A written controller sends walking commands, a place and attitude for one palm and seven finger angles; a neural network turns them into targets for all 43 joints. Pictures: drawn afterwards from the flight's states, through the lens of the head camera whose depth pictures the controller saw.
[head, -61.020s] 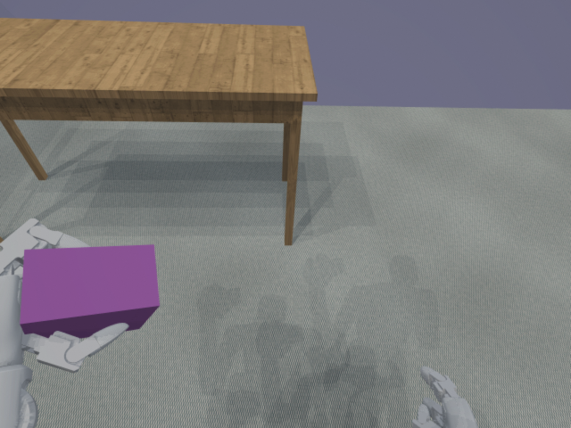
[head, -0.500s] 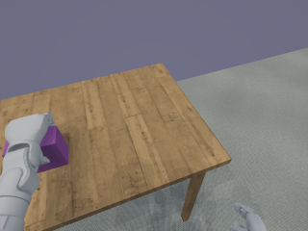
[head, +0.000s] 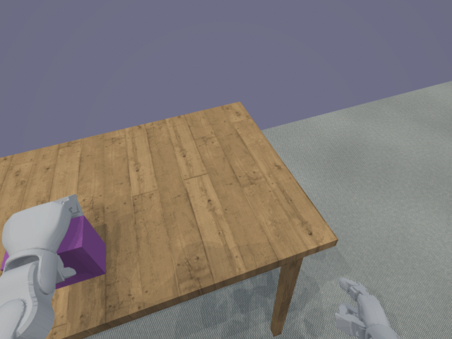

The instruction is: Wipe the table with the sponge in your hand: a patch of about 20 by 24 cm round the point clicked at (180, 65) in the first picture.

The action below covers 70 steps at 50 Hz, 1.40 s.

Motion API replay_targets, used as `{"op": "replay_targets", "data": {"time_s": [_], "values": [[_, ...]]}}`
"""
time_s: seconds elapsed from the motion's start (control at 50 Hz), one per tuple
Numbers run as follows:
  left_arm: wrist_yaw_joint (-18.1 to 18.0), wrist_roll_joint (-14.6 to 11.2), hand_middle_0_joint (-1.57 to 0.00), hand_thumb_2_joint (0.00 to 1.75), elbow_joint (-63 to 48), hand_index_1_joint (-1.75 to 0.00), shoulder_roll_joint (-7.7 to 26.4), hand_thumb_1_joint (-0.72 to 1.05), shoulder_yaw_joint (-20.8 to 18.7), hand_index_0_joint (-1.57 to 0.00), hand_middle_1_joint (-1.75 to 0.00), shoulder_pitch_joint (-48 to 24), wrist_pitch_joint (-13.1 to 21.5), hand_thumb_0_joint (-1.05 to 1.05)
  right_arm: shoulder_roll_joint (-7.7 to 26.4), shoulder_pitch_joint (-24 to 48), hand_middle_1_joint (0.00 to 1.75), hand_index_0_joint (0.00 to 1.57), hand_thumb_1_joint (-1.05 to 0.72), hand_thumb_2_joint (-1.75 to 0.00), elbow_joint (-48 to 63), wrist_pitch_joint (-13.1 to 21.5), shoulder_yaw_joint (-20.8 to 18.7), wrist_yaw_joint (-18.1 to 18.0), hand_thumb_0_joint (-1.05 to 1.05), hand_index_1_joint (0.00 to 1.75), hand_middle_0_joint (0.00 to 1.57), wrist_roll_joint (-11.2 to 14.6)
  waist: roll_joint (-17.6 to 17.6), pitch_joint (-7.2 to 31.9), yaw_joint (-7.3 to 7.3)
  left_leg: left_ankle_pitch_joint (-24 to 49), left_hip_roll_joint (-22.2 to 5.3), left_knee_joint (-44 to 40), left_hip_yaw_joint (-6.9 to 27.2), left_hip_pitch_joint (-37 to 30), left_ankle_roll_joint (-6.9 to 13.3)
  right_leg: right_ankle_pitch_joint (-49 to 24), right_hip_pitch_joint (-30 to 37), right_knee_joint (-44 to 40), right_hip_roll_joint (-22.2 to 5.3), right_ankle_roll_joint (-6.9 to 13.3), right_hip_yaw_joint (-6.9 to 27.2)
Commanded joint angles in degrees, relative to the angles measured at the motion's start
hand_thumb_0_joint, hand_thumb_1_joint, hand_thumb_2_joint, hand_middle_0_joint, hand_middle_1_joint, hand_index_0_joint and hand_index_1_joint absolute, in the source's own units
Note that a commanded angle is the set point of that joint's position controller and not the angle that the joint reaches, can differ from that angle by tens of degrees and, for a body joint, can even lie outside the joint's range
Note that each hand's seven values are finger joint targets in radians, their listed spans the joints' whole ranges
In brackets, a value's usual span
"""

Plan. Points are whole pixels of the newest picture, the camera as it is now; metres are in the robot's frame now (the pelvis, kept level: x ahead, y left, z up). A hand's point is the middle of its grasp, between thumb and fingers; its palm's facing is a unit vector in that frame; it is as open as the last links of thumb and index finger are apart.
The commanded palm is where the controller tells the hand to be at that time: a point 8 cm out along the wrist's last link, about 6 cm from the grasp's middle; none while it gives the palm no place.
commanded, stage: wipe back along the first lane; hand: left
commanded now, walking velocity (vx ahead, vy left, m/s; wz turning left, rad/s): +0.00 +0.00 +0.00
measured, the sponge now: (65, 259) +0.22 +0.33 +0.03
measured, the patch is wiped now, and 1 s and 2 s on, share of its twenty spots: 1.00 1.00 1.00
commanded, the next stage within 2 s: lift the sponge slowly off the table in 0.28 s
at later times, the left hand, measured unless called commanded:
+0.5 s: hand (56, 263) +0.20 +0.31 +0.08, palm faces +0.02 -0.06 -1.00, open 10.3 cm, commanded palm +0.16 +0.30 +0.12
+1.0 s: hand (50, 274) +0.18 +0.30 +0.08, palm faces +0.00 -0.07 -1.00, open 10.3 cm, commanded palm +0.16 +0.30 +0.15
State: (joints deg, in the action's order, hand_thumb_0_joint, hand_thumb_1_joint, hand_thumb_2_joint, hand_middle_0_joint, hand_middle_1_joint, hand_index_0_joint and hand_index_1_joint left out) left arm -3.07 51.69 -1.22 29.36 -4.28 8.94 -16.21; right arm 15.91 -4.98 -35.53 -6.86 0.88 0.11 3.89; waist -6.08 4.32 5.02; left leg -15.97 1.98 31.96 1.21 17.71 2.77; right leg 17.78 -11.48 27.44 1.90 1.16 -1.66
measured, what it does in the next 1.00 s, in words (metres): stands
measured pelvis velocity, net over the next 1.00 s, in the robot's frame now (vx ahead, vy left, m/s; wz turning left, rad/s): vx -0.02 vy -0.01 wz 0.00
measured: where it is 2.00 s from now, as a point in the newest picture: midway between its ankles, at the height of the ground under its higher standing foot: outside the picture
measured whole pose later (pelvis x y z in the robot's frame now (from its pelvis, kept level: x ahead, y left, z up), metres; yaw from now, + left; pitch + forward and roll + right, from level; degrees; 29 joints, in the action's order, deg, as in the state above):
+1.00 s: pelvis -0.02 -0.01 +0.00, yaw +0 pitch -3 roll -1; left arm -1.3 50.5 -8.8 30.4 -2.0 15.3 -15.6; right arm 15.0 -3.3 -37.1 -3.4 1.3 -2.4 3.1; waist -6.3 1.3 7.2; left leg -14.3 1.5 30.5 1.6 13.3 2.1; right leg 16.4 -7.3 26.5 2.5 1.9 -1.9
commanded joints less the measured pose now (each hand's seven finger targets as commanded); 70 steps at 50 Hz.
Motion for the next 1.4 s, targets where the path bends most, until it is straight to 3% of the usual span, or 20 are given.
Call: {"op": "replay_targets", "data": {"time_s": [0.0, 0.02, 0.06, 0.08, 0.22, 0.26, 0.28, 0.36, 0.42, 0.46, 0.48, 0.52, 0.56, 0.62, 0.74, 1.04, 1.16, 1.32, 1.36, 1.38], "values": [[1.16, -0.44, -1.20, 1.30, -4.78, -1.60, 9.31, 0.10, -2.84, -1.20, -1.60, 3.55, -0.28, 0.00, 6.00, 9.21, 0.30, 0.20, -0.90, -0.90, 8.79, 3.32, -2.07, -0.40, 0.00, 0.30, 0.20, 0.08, 6.25, 5.84, 0.41, 17.45, -0.99, -2.63, 2.59, -4.95, 0.35, -20.28, 1.30, -2.26, 0.41, 2.47, 1.89], [1.31, -0.91, -1.20, 1.30, -5.72, -1.60, 7.53, 0.10, -1.19, -1.20, -1.60, 4.21, -0.40, 0.00, 5.94, 9.65, 0.30, 0.20, -0.90, -0.90, 9.22, 3.27, -1.94, -0.44, 0.00, 0.30, 0.20, 0.04, 6.06, 4.89, 0.15, 16.59, -0.88, -2.96, 2.42, -4.38, 0.34, -19.74, 1.24, -2.50, 0.32, 2.29, 1.54], [1.14, -0.49, -1.20, 1.30, -5.70, -1.60, 10.27, 0.10, -3.74, -1.20, -1.60, 3.83, -0.61, 0.00, 6.31, 10.58, 0.30, 0.20, -0.90, -0.90, 8.74, 3.32, -1.86, -0.60, 0.00, 0.30, 0.20, -0.03, 6.78, 4.52, 0.53, 15.96, -0.71, -2.79, 2.86, -4.43, 0.39, -19.90, 1.13, -2.68, 0.61, 2.72, 3.37], [1.20, -1.03, -1.20, 1.30, -6.74, -1.60, 7.42, 0.10, -1.48, -1.20, -1.60, 5.25, -0.75, 0.00, 5.74, 10.31, 0.30, 0.20, -0.90, -0.90, 9.26, 3.37, -1.84, -0.65, 0.00, 0.30, 0.20, -0.03, 6.71, 4.47, 0.32, 15.40, -0.67, -2.72, 2.20, -4.28, 0.52, -19.37, 1.25, -2.61, 0.30, 2.25, 2.23], [1.20, -0.09, -1.20, 1.30, -6.06, -1.60, 6.44, 0.10, 0.58, -1.20, -1.60, 1.89, -1.64, 0.00, 5.82, 10.60, 0.30, 0.20, -0.90, -0.90, 8.90, 3.85, -1.83, -1.32, 0.00, 0.30, 0.20, 0.07, 5.15, 2.20, 0.01, 10.16, -0.79, -4.16, 2.70, -3.93, 0.55, -10.80, -1.49, -4.07, 0.70, 2.35, 2.12], [1.14, 0.12, -1.20, 1.30, -6.22, -1.60, 8.31, 0.10, -1.37, -1.20, -1.60, 3.26, -1.58, 0.00, 5.92, 11.71, 0.30, 0.20, -0.90, -0.90, 8.76, 4.00, -1.74, -1.39, 0.00, 0.30, 0.20, 0.04, 5.79, 2.78, 0.88, 10.11, -0.73, -4.33, 3.30, -4.32, 0.52, -10.66, -0.76, -4.02, 0.98, 2.78, 3.23], [1.27, -0.65, -1.20, 1.30, -7.50, -1.60, 5.50, 0.10, 0.87, -1.20, -1.60, 4.98, -1.36, 0.00, 5.45, 11.47, 0.30, 0.20, -0.90, -0.90, 9.38, 4.19, -1.73, -1.34, 0.00, 0.30, 0.20, 0.14, 5.70, 3.81, 0.62, 10.39, -0.58, -3.95, 2.59, -4.42, 0.69, -11.39, 0.02, -3.70, 0.62, 2.36, 2.32], [1.18, -1.21, -1.20, 1.30, -7.73, -1.60, 8.67, 0.10, -3.03, -1.20, -1.60, 9.17, -0.83, 0.00, 5.85, 12.08, 0.30, 0.20, -0.90, -0.90, 8.83, 4.43, -1.79, -1.16, 0.00, 0.30, 0.20, -0.03, 7.18, 4.27, 1.56, 11.83, -0.46, -3.26, 2.79, -4.42, 0.47, -14.97, 1.08, -3.32, 0.65, 2.51, 3.92], [0.99, -1.42, -1.20, 1.30, -8.61, -1.60, 8.54, 0.10, -2.37, -1.20, -1.60, 6.26, -0.85, 0.00, 5.79, 11.31, 0.30, 0.20, -0.90, -0.90, 8.79, 4.44, -1.89, -1.49, 0.00, 0.30, 0.20, -0.08, 6.30, 1.94, 0.70, 10.02, -0.49, -3.55, 2.37, -3.69, 0.59, -12.14, -0.44, -3.97, 0.50, 2.09, 3.05], [0.76, -0.71, -1.20, 1.30, -7.93, -1.60, 12.44, 0.10, -5.21, -1.20, -1.60, 2.70, -1.25, 0.00, 6.24, 12.05, 0.30, 0.20, -0.90, -0.90, 8.16, 4.46, -1.76, -1.90, 0.00, 0.30, 0.20, -0.18, 5.92, 0.53, 1.04, 9.02, -0.37, -3.86, 2.89, -3.95, 0.59, -10.22, -1.18, -4.85, 0.80, 2.55, 4.63], [0.85, -0.65, -1.20, 1.30, -7.69, -1.60, 10.50, 0.10, -3.21, -1.20, -1.60, 1.95, -1.27, 0.00, 5.88, 11.71, 0.30, 0.20, -0.90, -0.90, 8.40, 4.51, -1.76, -2.09, 0.00, 0.30, 0.20, -0.11, 5.53, 0.02, 0.57, 8.20, -0.45, -4.04, 2.49, -3.66, 0.64, -8.50, -1.62, -4.88, 0.60, 2.26, 3.50], [0.92, -0.48, -1.20, 1.30, -8.06, -1.60, 10.50, 0.10, -2.80, -1.20, -1.60, 0.04, -0.96, 0.00, 5.89, 11.28, 0.30, 0.20, -0.90, -0.90, 8.42, 4.92, -1.80, -2.28, 0.00, 0.30, 0.20, -0.17, 4.15, 0.85, 0.54, 8.56, -0.39, -4.41, 2.54, -4.17, 0.64, -8.51, -1.25, -4.88, 0.63, 2.30, 3.01], [0.77, 0.10, -1.20, 1.30, -9.49, -1.60, 14.23, 0.10, -6.08, -1.20, -1.60, 0.31, -0.70, 0.00, 6.05, 12.23, 0.30, 0.20, -0.90, -0.90, 8.20, 5.10, -1.76, -2.30, 0.00, 0.30, 0.20, -0.36, 2.86, 3.17, 1.67, 10.19, -0.18, -4.28, 3.10, -5.46, 0.56, -10.20, 0.33, -4.60, 0.79, 2.89, 4.36], [0.85, -0.32, -1.20, 1.30, -12.18, -1.60, 12.11, 0.10, -4.92, -1.20, -1.60, 1.87, 0.25, 0.00, 5.62, 11.81, 0.30, 0.20, -0.90, -0.90, 8.62, 5.40, -2.02, -2.16, 0.00, 0.30, 0.20, -0.47, 3.17, 4.68, 1.42, 12.40, -0.13, -3.69, 2.67, -6.26, 0.58, -12.95, 1.22, -4.00, 0.50, 2.65, 3.49], [0.05, -0.97, -1.20, 1.30, -15.63, -1.60, 13.48, 0.10, -6.87, -1.20, -1.60, 3.15, 0.59, 0.00, 5.54, 11.82, 0.30, 0.20, -0.90, -0.90, 8.48, 5.84, -2.08, -1.99, 0.00, 0.30, 0.20, -0.74, 3.19, 4.54, 1.70, 13.77, -0.27, -3.78, 3.05, -7.07, 0.53, -14.63, 1.46, -4.25, 0.51, 2.69, 3.66], [-0.65, 0.21, -1.20, 1.30, -19.93, -1.60, 15.82, 0.10, -6.80, -1.20, -1.60, -9.00, 1.08, 0.00, 4.96, 13.67, 0.30, 0.20, -0.90, -0.90, 7.55, 7.48, -1.38, -3.39, 0.00, 0.30, 0.20, -0.97, -0.95, 5.72, 1.69, 13.80, -0.38, -6.42, 3.86, -11.69, 0.32, -11.43, 2.82, -6.65, 0.88, 3.34, 3.64], [0.44, 0.12, -1.20, 1.30, -19.40, -1.60, 17.66, 0.10, -8.26, -1.20, -1.60, -10.13, -1.05, 0.00, 5.07, 16.51, 0.30, 0.20, -0.90, -0.90, 7.76, 7.19, -0.55, -3.20, 0.00, 0.30, 0.20, -0.87, -0.66, 6.02, 2.63, 14.09, -0.19, -7.57, 3.99, -11.67, 0.12, -11.80, 4.55, -7.18, 1.12, 4.01, 5.21], [3.38, -0.89, -1.20, 1.30, -18.16, -1.60, 16.76, 0.10, -6.61, -1.20, -1.60, -10.14, -2.78, 0.00, 5.38, 16.08, 0.30, 0.20, -0.90, -0.90, 7.54, 6.48, -0.50, -2.81, 0.00, 0.30, 0.20, -0.71, 1.64, 4.16, 1.87, 13.21, -0.41, -7.84, 3.58, -10.29, 0.12, -11.19, 4.00, -7.58, 0.56, 3.21, 3.83], [3.81, -0.64, -1.20, 1.30, -21.81, -1.60, 18.75, 0.10, -7.84, -1.20, -1.60, -11.61, -2.35, 0.00, 5.25, 17.63, 0.30, 0.20, -0.90, -0.90, 8.39, 6.79, -0.17, -2.84, 0.00, 0.30, 0.20, -0.56, -0.44, 5.27, 2.24, 12.94, -0.31, -8.14, 3.98, -10.87, 0.24, -10.98, 4.76, -7.49, 0.76, 3.65, 5.38], [3.87, -0.79, -1.20, 1.30, -21.89, -1.60, 17.06, 0.10, -6.49, -1.20, -1.60, -11.10, -2.06, 0.00, 4.88, 16.85, 0.30, 0.20, -0.90, -0.90, 8.46, 6.95, -0.18, -2.98, 0.00, 0.30, 0.20, -0.70, -0.15, 5.68, 2.14, 13.58, -0.22, -7.73, 3.52, -11.06, 0.32, -11.36, 4.91, -7.14, 0.46, 3.40, 4.04]]}}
